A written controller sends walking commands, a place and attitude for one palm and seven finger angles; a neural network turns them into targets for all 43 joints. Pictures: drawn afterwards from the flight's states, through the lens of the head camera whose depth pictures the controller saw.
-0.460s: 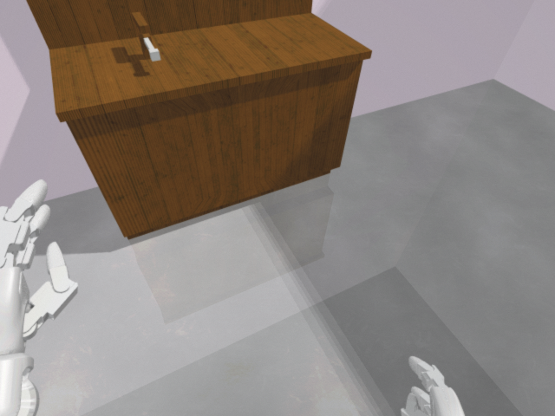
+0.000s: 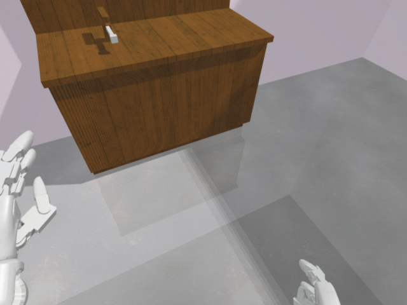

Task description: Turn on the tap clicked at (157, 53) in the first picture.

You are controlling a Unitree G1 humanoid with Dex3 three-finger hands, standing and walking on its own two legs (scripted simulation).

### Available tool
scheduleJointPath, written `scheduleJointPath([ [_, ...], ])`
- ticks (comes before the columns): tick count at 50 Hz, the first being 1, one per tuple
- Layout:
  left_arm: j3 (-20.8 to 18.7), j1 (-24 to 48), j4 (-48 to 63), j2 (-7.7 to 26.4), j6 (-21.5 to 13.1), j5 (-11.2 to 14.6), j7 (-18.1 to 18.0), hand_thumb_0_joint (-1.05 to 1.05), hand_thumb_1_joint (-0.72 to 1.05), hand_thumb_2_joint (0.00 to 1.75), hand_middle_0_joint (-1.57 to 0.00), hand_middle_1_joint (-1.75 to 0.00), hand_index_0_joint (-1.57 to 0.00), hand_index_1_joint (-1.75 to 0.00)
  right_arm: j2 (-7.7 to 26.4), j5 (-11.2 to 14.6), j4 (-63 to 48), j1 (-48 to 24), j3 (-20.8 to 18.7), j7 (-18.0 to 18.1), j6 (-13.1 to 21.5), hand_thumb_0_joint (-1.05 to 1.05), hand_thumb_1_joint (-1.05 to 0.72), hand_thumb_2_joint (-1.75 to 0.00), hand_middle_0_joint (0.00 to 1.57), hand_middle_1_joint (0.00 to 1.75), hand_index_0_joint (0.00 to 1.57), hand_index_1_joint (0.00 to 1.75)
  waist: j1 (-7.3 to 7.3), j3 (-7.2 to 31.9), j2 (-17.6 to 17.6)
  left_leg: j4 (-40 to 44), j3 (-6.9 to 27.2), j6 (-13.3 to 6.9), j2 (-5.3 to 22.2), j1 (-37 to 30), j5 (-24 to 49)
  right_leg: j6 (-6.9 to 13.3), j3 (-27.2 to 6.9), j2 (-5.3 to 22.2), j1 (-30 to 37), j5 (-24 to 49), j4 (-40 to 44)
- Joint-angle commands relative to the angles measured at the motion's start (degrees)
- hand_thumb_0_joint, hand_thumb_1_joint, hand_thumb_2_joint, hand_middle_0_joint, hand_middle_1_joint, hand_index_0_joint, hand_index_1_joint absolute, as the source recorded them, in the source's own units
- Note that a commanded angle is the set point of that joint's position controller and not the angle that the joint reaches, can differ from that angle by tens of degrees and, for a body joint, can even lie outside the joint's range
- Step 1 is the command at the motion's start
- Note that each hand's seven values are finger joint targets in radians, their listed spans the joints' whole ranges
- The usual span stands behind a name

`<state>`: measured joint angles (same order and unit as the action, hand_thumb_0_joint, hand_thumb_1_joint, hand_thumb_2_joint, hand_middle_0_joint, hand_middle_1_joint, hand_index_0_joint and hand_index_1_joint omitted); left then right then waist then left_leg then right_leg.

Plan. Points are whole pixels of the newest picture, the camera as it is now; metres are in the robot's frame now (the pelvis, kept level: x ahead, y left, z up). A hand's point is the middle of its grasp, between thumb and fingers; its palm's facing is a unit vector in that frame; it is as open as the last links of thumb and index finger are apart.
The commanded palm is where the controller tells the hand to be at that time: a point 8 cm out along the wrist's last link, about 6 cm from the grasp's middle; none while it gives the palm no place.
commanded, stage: walk to a spot facing it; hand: left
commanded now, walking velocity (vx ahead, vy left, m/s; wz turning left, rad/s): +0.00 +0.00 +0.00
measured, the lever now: (113, 38) +1.11 +0.47 +0.01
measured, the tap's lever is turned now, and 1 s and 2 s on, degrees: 0 0 0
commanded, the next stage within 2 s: take the last steps up to it in 1.30 s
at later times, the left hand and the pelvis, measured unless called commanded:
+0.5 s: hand (81, 174) +0.27 +0.22 +0.16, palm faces +0.46 -0.82 -0.35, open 7.4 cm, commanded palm +0.21 +0.27 +0.18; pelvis +0.07 -0.02 -0.01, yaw +4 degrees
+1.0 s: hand (131, 109) +0.44 +0.19 +0.16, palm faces +0.45 -0.74 -0.50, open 7.4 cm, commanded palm +0.37 +0.23 +0.18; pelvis +0.24 -0.07 -0.03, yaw +5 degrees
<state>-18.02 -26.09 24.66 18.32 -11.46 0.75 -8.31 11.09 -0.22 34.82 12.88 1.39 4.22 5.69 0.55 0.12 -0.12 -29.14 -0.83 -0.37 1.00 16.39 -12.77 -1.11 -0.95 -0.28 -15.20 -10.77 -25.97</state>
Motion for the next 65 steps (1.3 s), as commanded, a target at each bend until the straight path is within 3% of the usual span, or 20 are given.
scheduleJointPath([
  [1,-5.78,4.96,12.92,9.22,-4.02,0.08,-1.26,0.0,0.9,0.9,-0.2,-0.3,-0.2,-0.3,7.05,0.28,-8.82,-4.9,-2.77,0.59,2.96,0.0,-0.9,-0.9,0.2,0.3,0.2,0.3,-0.36,6.02,-4.1,7.85,2.45,-0.22,3.74,2.26,-0.89,0.71,-1.34,1.73,6.14,1.73,2.28],
  [9,-5.74,5.19,12.42,8.87,-3.09,-0.41,-1.81,0.0,0.9,0.9,-0.2,-0.3,-0.2,-0.3,7.43,-0.1,-8.74,-5.27,-2.95,1.51,1.85,0.0,-0.9,-0.9,0.2,0.3,0.2,0.3,-1.24,1.39,-5.94,9.59,7.72,-3.63,6.46,6.34,-28.98,2.64,-0.72,1.68,-2.35,-22.9,-1.57],
  [15,-5.78,5.33,11.09,8.6,-3.16,-0.61,-2.06,0.0,0.9,0.9,-0.2,-0.3,-0.2,-0.3,7.51,-0.37,-7.55,-3.93,-3.27,1.66,1.95,0.0,-0.9,-0.9,0.2,0.3,0.2,0.3,-1.26,3.02,-7.79,6.95,10.75,-5.73,10.3,4.88,-16.48,2.44,3.92,1.17,1.98,-12.83,-4.94],
  [17,-5.8,5.18,10.83,9.01,-2.95,-0.6,-1.83,0.0,0.9,0.9,-0.2,-0.3,-0.2,-0.3,7.25,-0.28,-7.91,-4.09,-3.34,1.45,1.84,0.0,-0.9,-0.9,0.2,0.3,0.2,0.3,-1.29,2.52,-1.88,-0.33,3.64,-3.63,5.63,10.03,-17.5,4.94,-3.65,5.83,4.36,-18.26,0.18],
  [19,-6.73,5.93,10.66,11.08,-3.28,-0.66,-1.98,0.0,0.9,0.9,-0.2,-0.3,-0.2,-0.3,6.08,0.01,-7.28,-4.22,-3.03,1.05,2.05,0.0,-0.9,-0.9,0.2,0.3,0.2,0.3,-0.87,0.7,12.44,-15.46,-3.63,-0.96,-0.09,17.59,-14.91,10.17,-20.74,16.0,8.16,-20.7,7.77],
  [21,-6.68,8.58,11.59,12.03,-4.13,-0.84,-2.32,0.0,0.9,0.9,-0.2,-0.3,-0.2,-0.3,6.61,0.3,-7.12,-5.93,-3.33,0.91,2.19,0.0,-0.9,-0.9,0.2,0.3,0.2,0.3,0.22,-0.83,12.22,-26.98,-1.14,0.12,1.69,23.28,-17.24,15.27,-27.35,22.5,11.73,-15.35,11.22],
  [25,-8.9,6.44,13.99,12.7,-5.56,-0.95,-2.36,0.0,0.9,0.9,-0.2,-0.3,-0.2,-0.3,4.94,-0.4,-6.7,-5.89,-2.04,0.38,1.25,0.0,-0.9,-0.9,0.2,0.3,0.2,0.3,0.15,0.54,7.22,-14.67,-3.05,-0.41,4.31,14.01,-13.19,12.47,-10.04,17.52,9.54,10.17,3.74],
  [28,-8.33,6.04,17.73,11.59,-5.68,0.31,-2.28,0.0,0.9,0.9,-0.2,-0.3,-0.2,-0.3,4.7,-0.34,-7.49,-4.77,-2.62,0.81,1.37,0.0,-0.9,-0.9,0.2,0.3,0.2,0.3,-1.88,6.69,0.7,1.4,-10.3,-0.06,-1.11,-7.5,3.34,6.35,1.95,9.25,3.9,11.79,-10.54],
  [29,-8.47,5.91,19.76,11.5,-6.08,0.7,-2.52,0.0,0.9,0.9,-0.2,-0.3,-0.2,-0.3,6.13,-0.19,-7.73,-3.55,-3.55,1.05,1.64,0.0,-0.9,-0.9,0.2,0.3,0.2,0.3,-2.9,10.16,-6.31,4.26,-3.47,-2.13,3.16,-17.35,5.66,3.68,4.22,6.85,-2.36,10.03,-22.52],
  [30,-8.4,4.7,21.73,10.8,-6.69,0.91,-2.75,0.0,0.9,0.9,-0.2,-0.3,-0.2,-0.3,7.88,-0.26,-7.89,-4.21,-4.55,0.85,1.58,0.0,-0.9,-0.9,0.2,0.3,0.2,0.3,-2.37,11.47,-20.3,6.33,16.78,-8.53,17.67,-26.71,14.04,0.16,6.64,1.46,-17.21,-14.12,-35.25],
  [32,-8.97,3.62,18.25,12.86,-6.54,0.63,-2.58,0.0,0.9,0.9,-0.2,-0.3,-0.2,-0.3,6.12,-0.27,-7.22,-4.19,-3.7,0.06,2.2,0.0,-0.9,-0.9,0.2,0.3,0.2,0.3,-2.3,8.58,-13.84,9.9,30.39,-15.79,25.91,-23.85,13.46,0.68,0.1,2.59,-25.95,-23.4,-48.82],
  [35,-8.1,4.37,19.78,11.1,-5.19,0.38,-1.91,0.0,0.9,0.9,-0.2,-0.3,-0.2,-0.3,6.87,0.6,-6.05,-4.09,-4.84,-0.55,2.57,0.0,-0.9,-0.9,0.2,0.3,0.2,0.3,-2.23,2.75,-7.65,10.17,18.95,-14.25,23.01,-18.38,10.16,-0.09,0.39,6.81,-30.92,-18.44,-47.04],
  [39,-8.83,-1.25,17.53,9.6,-4.52,0.63,-1.45,0.0,0.9,0.9,-0.2,-0.3,-0.2,-0.3,6.28,0.53,-6.64,-3.86,-4.43,-0.58,2.94,0.0,-0.9,-0.9,0.2,0.3,0.2,0.3,-0.9,1.82,-11.93,12.2,2.98,-9.34,16.63,-8.56,7.97,-0.74,7.05,6.61,-19.32,-9.63,-30.8],
  [46,-9.48,2.81,12.79,11.02,-3.26,0.05,-0.73,0.0,0.9,0.9,-0.2,-0.3,-0.2,-0.3,5.6,0.45,-6.59,-4.1,-4.17,0.28,2.23,0.0,-0.9,-0.9,0.2,0.3,0.2,0.3,0.32,6.24,-6.15,-9.19,-5.52,-5.21,11.32,-0.39,9.64,-0.35,14.53,1.72,10.65,-1.48,-4.87],
  [47,-8.94,3.59,12.55,11.54,-2.57,-0.32,-0.7,0.0,0.9,0.9,-0.2,-0.3,-0.2,-0.3,4.07,1.01,-6.65,-3.87,-4.0,0.2,1.9,0.0,-0.9,-0.9,0.2,0.3,0.2,0.3,0.39,8.65,4.86,-24.12,-8.56,-3.57,6.99,5.03,2.78,2.64,4.56,9.41,15.81,-3.73,-0.27],
  [48,-11.52,4.13,13.09,15.25,-2.18,-0.65,-1.06,0.0,0.9,0.9,-0.2,-0.3,-0.2,-0.3,3.12,0.78,-8.02,-5.58,-3.81,0.21,1.69,0.0,-0.9,-0.9,0.2,0.3,0.2,0.3,1.03,10.16,20.95,-42.27,-6.77,-1.21,-0.4,20.92,-18.87,9.23,-21.99,24.41,22.93,1.84,5.56],
  [49,-13.9,4.65,13.54,17.08,-2.55,-0.21,-1.34,0.0,0.9,0.9,-0.2,-0.3,-0.2,-0.3,4.66,0.3,-8.13,-7.44,-3.6,0.16,1.73,0.0,-0.9,-0.9,0.2,0.3,0.2,0.3,1.41,9.41,16.99,-49.95,1.48,-0.86,0.92,23.13,-19.69,10.61,-26.88,28.85,19.65,0.49,9.75],
  [51,-13.04,3.16,13.39,16.32,-3.68,-0.1,-0.55,0.0,0.9,0.9,-0.2,-0.3,-0.2,-0.3,5.6,0.14,-6.31,-6.39,-4.04,-0.51,1.45,0.0,-0.9,-0.9,0.2,0.3,0.2,0.3,0.31,6.1,11.43,-53.86,3.18,0.19,4.22,23.29,-13.03,10.31,-20.94,27.66,13.68,-7.56,9.68],
  [57,-13.07,0.53,19.51,14.5,-5.33,-0.02,-1.1,0.0,0.9,0.9,-0.2,-0.3,-0.2,-0.3,5.19,0.17,-7.16,-7.94,-4.28,-0.57,-1.12,0.0,-0.9,-0.9,0.2,0.3,0.2,0.3,-1.15,4.34,6.01,-40.78,-0.26,2.46,7.2,21.46,-6.42,7.86,4.0,22.64,10.69,16.14,6.53],
  [65,-12.11,-2.64,18.94,12.32,-3.91,0.54,-3.55,0.0,0.9,0.9,-0.2,-0.3,-0.2,-0.3,4.4,-0.11,-10.9,-4.67,-4.77,-0.26,-1.03,0.0,-0.9,-0.9,0.2,0.3,0.2,0.3,1.2,4.6,9.17,-12.38,-12.78,1.35,3.2,12.04,-4.1,6.83,11.39,21.6,13.26,31.38,-0.31],
])
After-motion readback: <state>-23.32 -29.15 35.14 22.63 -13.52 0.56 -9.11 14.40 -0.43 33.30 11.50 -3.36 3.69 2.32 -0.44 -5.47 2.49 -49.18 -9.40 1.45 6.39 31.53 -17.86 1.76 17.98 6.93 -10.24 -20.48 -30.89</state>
